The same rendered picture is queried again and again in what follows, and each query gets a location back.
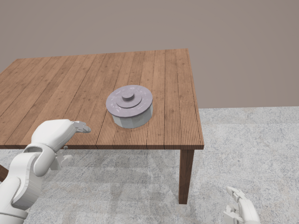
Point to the robot left forearm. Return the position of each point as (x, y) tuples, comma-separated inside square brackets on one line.
[(22, 186)]

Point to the knob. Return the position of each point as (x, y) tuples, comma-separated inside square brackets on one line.
[(128, 95)]

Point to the left robot hand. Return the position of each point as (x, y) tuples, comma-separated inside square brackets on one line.
[(55, 134)]

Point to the table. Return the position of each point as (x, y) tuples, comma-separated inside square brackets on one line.
[(35, 90)]

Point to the lid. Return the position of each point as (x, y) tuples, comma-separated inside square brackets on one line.
[(120, 108)]

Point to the right robot hand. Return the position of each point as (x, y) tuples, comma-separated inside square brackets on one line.
[(244, 212)]

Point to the pot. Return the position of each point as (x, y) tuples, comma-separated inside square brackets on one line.
[(135, 121)]

